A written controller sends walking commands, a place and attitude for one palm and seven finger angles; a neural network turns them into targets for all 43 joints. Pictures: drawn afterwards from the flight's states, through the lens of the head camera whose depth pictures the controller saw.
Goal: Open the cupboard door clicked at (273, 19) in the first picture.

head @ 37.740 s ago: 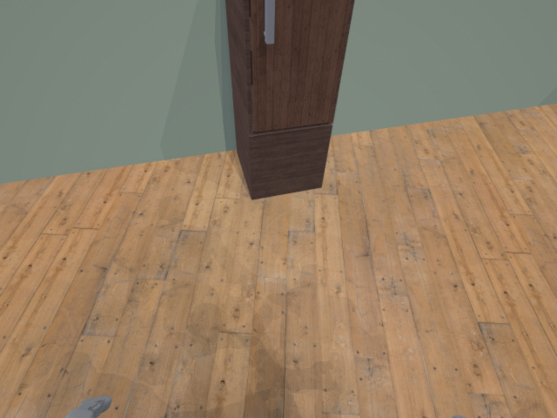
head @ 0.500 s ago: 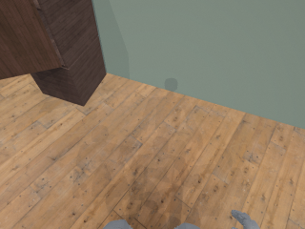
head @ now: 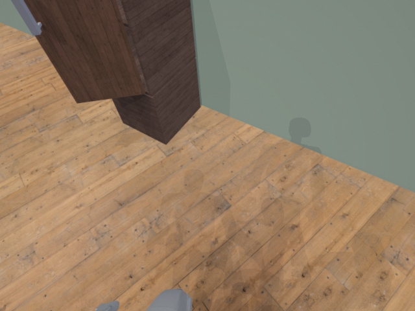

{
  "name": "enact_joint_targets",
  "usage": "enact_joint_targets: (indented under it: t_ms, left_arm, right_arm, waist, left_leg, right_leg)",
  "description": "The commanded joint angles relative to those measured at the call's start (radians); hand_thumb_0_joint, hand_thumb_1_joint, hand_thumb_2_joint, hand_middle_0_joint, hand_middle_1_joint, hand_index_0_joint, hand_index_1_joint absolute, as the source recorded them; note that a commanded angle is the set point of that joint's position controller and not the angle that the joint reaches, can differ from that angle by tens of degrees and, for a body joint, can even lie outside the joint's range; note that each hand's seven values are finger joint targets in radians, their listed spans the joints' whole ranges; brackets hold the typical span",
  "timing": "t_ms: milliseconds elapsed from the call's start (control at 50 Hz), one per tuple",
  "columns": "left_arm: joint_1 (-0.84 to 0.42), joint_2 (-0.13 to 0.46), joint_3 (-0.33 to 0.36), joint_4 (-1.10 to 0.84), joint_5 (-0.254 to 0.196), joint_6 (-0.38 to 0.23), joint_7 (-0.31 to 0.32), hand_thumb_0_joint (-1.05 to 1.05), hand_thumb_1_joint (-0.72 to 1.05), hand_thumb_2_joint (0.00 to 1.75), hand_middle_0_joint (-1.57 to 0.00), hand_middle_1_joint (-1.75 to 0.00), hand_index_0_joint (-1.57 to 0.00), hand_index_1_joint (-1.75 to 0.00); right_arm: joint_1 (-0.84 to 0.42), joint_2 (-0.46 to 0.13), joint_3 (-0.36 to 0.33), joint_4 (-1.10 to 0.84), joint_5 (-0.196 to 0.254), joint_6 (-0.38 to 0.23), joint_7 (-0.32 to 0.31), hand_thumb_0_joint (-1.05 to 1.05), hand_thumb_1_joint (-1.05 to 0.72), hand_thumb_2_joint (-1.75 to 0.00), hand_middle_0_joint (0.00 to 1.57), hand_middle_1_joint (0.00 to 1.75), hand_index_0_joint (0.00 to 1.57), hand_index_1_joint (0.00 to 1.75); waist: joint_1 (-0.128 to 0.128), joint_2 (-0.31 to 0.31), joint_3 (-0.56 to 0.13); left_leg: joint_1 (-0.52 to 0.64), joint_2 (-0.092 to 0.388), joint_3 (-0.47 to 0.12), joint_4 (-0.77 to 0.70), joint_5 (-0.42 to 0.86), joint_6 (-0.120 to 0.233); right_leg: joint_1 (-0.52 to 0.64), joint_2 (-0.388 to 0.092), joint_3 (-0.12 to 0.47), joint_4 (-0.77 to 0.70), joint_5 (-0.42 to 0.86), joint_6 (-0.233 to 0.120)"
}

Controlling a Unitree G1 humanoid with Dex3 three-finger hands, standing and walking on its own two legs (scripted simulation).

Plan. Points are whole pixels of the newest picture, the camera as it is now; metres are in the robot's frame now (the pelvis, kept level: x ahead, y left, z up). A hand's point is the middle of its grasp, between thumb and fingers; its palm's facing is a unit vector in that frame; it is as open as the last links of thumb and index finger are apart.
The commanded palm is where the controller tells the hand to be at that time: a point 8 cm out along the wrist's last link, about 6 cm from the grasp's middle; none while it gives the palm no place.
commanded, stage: turn to face it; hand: left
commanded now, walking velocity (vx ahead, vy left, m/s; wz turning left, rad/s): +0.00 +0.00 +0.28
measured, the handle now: (27, 10) +1.00 +0.65 +0.09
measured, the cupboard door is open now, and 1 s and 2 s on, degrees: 41 41 41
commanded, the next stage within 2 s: take the last steps up to it in 0.10 s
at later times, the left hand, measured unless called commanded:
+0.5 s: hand out of the picture +0.05 +0.24 -0.16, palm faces +0.20 -0.95 -0.22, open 7.4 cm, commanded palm none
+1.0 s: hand out of the picture +0.04 +0.24 -0.18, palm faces +0.40 -0.90 -0.16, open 7.4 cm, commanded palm none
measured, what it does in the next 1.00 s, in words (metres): walks ahead, turning left: left foot, then right foot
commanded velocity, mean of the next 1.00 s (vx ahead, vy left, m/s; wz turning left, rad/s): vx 0.25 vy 0.12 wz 0.17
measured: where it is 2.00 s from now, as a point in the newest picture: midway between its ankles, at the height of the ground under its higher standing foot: (165, 242)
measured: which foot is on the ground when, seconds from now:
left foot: up 0.00-0.20, down 0.22-0.60, up 0.62-1.00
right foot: down 0.00-0.22, up 0.24-0.58, down 0.60-1.00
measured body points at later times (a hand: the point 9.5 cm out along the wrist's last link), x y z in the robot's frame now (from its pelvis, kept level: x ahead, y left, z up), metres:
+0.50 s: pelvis +0.03 +0.03 +0.00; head +0.06 +0.04 +0.45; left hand +0.04 +0.29 -0.14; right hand +0.13 -0.19 -0.15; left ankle +0.01 +0.13 -0.74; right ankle +0.05 -0.10 -0.70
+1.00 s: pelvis +0.16 +0.11 -0.01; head +0.21 +0.13 +0.44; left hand +0.02 +0.28 -0.16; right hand +0.32 -0.10 -0.16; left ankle +0.21 +0.26 -0.73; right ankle +0.09 -0.08 -0.74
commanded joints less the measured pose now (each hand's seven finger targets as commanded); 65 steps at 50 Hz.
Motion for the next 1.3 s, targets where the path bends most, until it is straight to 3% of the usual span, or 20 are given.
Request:
enact_joint_targets:
  t_ms: [0,80,160,180,200,220,300,460,520,540,580,640,720,900,960,980,1000,1020,1160,1280]
  left_arm:
    - [0.084,0.192,0.051,-0.031,0.006,-0.024,0.013,0.00,0.90,0.90,-0.20,-0.30,-0.20,-0.30]
    - [0.137,0.223,0.063,0.009,0.014,-0.023,0.011,0.00,0.90,0.90,-0.20,-0.30,-0.20,-0.30]
    - [0.090,0.217,0.063,0.026,-0.001,-0.018,0.006,0.00,0.90,0.90,-0.20,-0.30,-0.20,-0.30]
    - [0.091,0.182,0.055,0.015,-0.010,-0.015,0.002,0.00,0.90,0.90,-0.20,-0.30,-0.20,-0.30]
    - [0.084,0.113,0.036,-0.010,-0.018,-0.010,-0.003,0.00,0.90,0.90,-0.20,-0.30,-0.20,-0.30]
    - [0.030,0.117,0.033,-0.025,-0.009,0.005,0.003,0.00,0.90,0.90,-0.20,-0.30,-0.20,-0.30]
    - [-0.020,0.128,0.046,0.006,0.008,0.010,-0.025,0.00,0.90,0.90,-0.20,-0.30,-0.20,-0.30]
    - [-0.011,0.082,0.036,0.019,0.008,-0.013,-0.046,0.00,0.90,0.90,-0.20,-0.30,-0.20,-0.30]
    - [0.102,0.086,0.046,0.059,0.009,-0.024,-0.044,0.00,0.90,0.90,-0.20,-0.30,-0.20,-0.30]
    - [0.185,0.119,0.058,0.082,0.013,-0.033,-0.039,0.00,0.90,0.90,-0.20,-0.30,-0.20,-0.30]
    - [0.318,0.269,0.087,0.107,0.017,-0.043,-0.016,0.00,0.90,0.90,-0.20,-0.30,-0.20,-0.30]
    - [0.143,0.173,0.063,0.077,0.010,-0.055,-0.002,0.00,0.90,0.90,-0.20,-0.30,-0.20,-0.30]
    - [0.154,0.119,0.045,0.106,0.002,-0.085,-0.011,0.00,0.90,0.90,-0.20,-0.30,-0.20,-0.30]
    - [0.243,0.153,0.047,0.198,0.016,-0.082,-0.008,0.00,0.90,0.90,-0.20,-0.30,-0.20,-0.30]
    - [0.185,0.160,0.054,0.191,0.013,-0.072,-0.008,0.00,0.90,0.90,-0.20,-0.30,-0.20,-0.30]
    - [0.199,0.124,0.045,0.179,0.008,-0.068,-0.015,0.00,0.90,0.90,-0.20,-0.30,-0.20,-0.30]
    - [0.237,0.060,0.037,0.158,-0.006,-0.062,-0.024,0.00,0.90,0.90,-0.20,-0.30,-0.20,-0.30]
    - [0.164,0.051,0.031,0.123,-0.002,-0.055,-0.016,0.00,0.90,0.90,-0.20,-0.30,-0.20,-0.30]
    - [0.135,0.013,0.032,0.149,0.011,-0.022,-0.032,0.00,0.90,0.90,-0.20,-0.30,-0.20,-0.30]
    - [0.009,0.024,0.034,0.082,0.012,-0.012,-0.041,0.00,0.90,0.90,-0.20,-0.30,-0.20,-0.30]
  right_arm:
    - [-0.075,-0.026,0.005,-0.083,0.010,-0.032,0.004,0.00,-0.90,-0.90,0.20,0.30,0.20,0.30]
    - [-0.108,-0.007,0.019,-0.077,0.015,-0.043,0.002,0.00,-0.90,-0.90,0.20,0.30,0.20,0.30]
    - [0.001,-0.036,0.017,-0.036,0.009,-0.061,-0.006,0.00,-0.90,-0.90,0.20,0.30,0.20,0.30]
    - [0.054,-0.103,0.004,-0.020,0.002,-0.074,-0.011,0.00,-0.90,-0.90,0.20,0.30,0.20,0.30]
    - [0.110,-0.194,-0.018,-0.014,-0.006,-0.078,-0.019,0.00,-0.90,-0.90,0.20,0.30,0.20,0.30]
    - [0.136,-0.218,-0.019,-0.003,-0.006,-0.062,-0.030,0.00,-0.90,-0.90,0.20,0.30,0.20,0.30]
    - [0.063,-0.128,0.007,-0.029,-0.007,-0.083,-0.042,0.00,-0.90,-0.90,0.20,0.30,0.20,0.30]
    - [0.088,-0.123,0.005,-0.008,-0.008,-0.100,-0.028,0.00,-0.90,-0.90,0.20,0.30,0.20,0.30]
    - [0.061,-0.114,0.004,-0.006,-0.003,-0.093,-0.024,0.00,-0.90,-0.90,0.20,0.30,0.20,0.30]
    - [0.041,-0.093,0.007,-0.012,0.004,-0.095,-0.020,0.00,-0.90,-0.90,0.20,0.30,0.20,0.30]
    - [-0.014,-0.029,0.018,-0.070,0.003,-0.095,-0.008,0.00,-0.90,-0.90,0.20,0.30,0.20,0.30]
    - [0.003,-0.048,-0.001,-0.031,-0.010,-0.077,0.007,0.00,-0.90,-0.90,0.20,0.30,0.20,0.30]
    - [0.047,0.006,0.013,0.016,-0.005,-0.068,0.023,0.00,-0.90,-0.90,0.20,0.30,0.20,0.30]
    - [-0.084,0.046,0.037,-0.025,0.005,-0.096,0.039,0.00,-0.90,-0.90,0.20,0.30,0.20,0.30]
    - [0.125,-0.010,0.022,0.033,-0.003,-0.115,0.023,0.00,-0.90,-0.90,0.20,0.30,0.20,0.30]
    - [0.276,-0.092,0.002,0.075,-0.009,-0.120,0.010,0.00,-0.90,-0.90,0.20,0.30,0.20,0.30]
    - [0.388,-0.208,-0.031,0.099,-0.019,-0.129,-0.008,0.00,-0.90,-0.90,0.20,0.30,0.20,0.30]
    - [0.418,-0.229,-0.034,0.106,-0.009,-0.116,-0.028,0.00,-0.90,-0.90,0.20,0.30,0.20,0.30]
    - [0.158,-0.033,0.023,0.049,-0.006,-0.156,-0.039,0.00,-0.90,-0.90,0.20,0.30,0.20,0.30]
    - [0.196,-0.030,0.021,0.062,-0.009,-0.159,-0.033,0.00,-0.90,-0.90,0.20,0.30,0.20,0.30]
  waist:
    - [0.060,-0.209,-0.134]
    - [0.085,-0.245,-0.130]
    - [0.012,-0.192,-0.155]
    - [-0.012,-0.034,-0.215]
    - [-0.034,0.250,-0.243]
    - [-0.049,0.230,-0.232]
    - [-0.001,0.205,-0.080]
    - [0.023,0.108,-0.069]
    - [0.083,0.057,-0.063]
    - [0.128,-0.013,-0.074]
    - [0.192,-0.396,-0.048]
    - [0.074,-0.227,0.051]
    - [0.047,-0.181,-0.004]
    - [0.090,-0.240,-0.005]
    - [-0.023,-0.188,-0.079]
    - [-0.080,-0.015,-0.193]
    - [-0.103,0.292,-0.302]
    - [-0.116,0.291,-0.320]
    - [0.048,0.056,-0.063]
    - [0.042,-0.004,-0.028]
  left_leg:
    - [-0.037,0.032,0.043,-0.151,-0.009,-0.014]
    - [0.058,0.013,0.092,-0.359,-0.025,0.004]
    - [0.326,0.007,0.106,-0.682,0.232,0.032]
    - [0.495,0.126,-0.001,-0.732,0.475,0.071]
    - [0.606,0.364,-0.316,-0.734,0.808,0.211]
    - [0.538,0.414,-0.324,-0.748,0.784,0.297]
    - [0.372,0.291,-0.256,-0.858,0.291,0.256]
    - [0.315,0.222,-0.197,-0.884,0.106,0.245]
    - [0.156,0.174,-0.166,-0.794,-0.003,0.207]
    - [0.032,0.110,-0.114,-0.666,-0.051,0.166]
    - [-0.263,-0.022,0.015,-0.144,-0.184,0.070]
    - [-0.210,0.095,-0.064,0.053,0.079,0.051]
    - [-0.153,0.108,0.013,-0.027,0.250,0.007]
    - [-0.013,0.075,0.142,-0.472,0.222,0.029]
    - [0.349,0.021,0.183,-0.633,0.238,0.064]
    - [0.573,0.082,0.130,-0.636,0.242,0.086]
    - [0.748,0.342,-0.266,-0.710,0.275,0.182]
    - [0.740,0.407,-0.363,-0.822,0.277,0.233]
    - [0.294,0.315,-0.060,-0.953,0.302,0.217]
    - [0.357,0.304,-0.002,-1.007,0.322,0.245]
  right_leg:
    - [0.217,-0.229,0.088,-0.109,0.708,-0.096]
    - [0.226,-0.247,0.085,-0.068,0.789,-0.105]
    - [0.091,-0.209,0.026,0.064,0.641,-0.034]
    - [-0.031,-0.156,-0.026,0.197,0.447,0.016]
    - [-0.255,-0.035,-0.046,0.383,-0.205,0.075]
    - [-0.272,-0.018,0.042,0.504,-0.380,0.063]
    - [-0.368,-0.031,0.098,0.638,-0.172,0.043]
    - [-0.201,0.009,0.009,0.254,-0.117,0.044]
    - [0.055,0.046,-0.022,0.057,-0.015,0.042]
    - [0.220,0.008,0.030,-0.052,-0.014,0.034]
    - [0.305,-0.452,0.644,-0.381,-0.375,-0.126]
    - [0.037,-0.386,0.499,-0.417,-0.382,-0.111]
    - [0.088,-0.254,0.119,-0.357,0.114,-0.051]
    - [0.182,-0.270,-0.017,-0.243,0.433,-0.053]
    - [0.046,-0.233,-0.081,-0.009,0.492,-0.024]
    - [-0.056,-0.174,-0.113,0.214,0.351,-0.002]
    - [-0.304,-0.010,-0.129,0.518,-0.222,0.039]
    - [-0.394,0.015,0.009,0.721,-0.315,0.008]
    - [-0.353,-0.078,0.084,0.710,0.001,0.005]
    - [-0.363,-0.068,0.071,0.414,0.104,0.014]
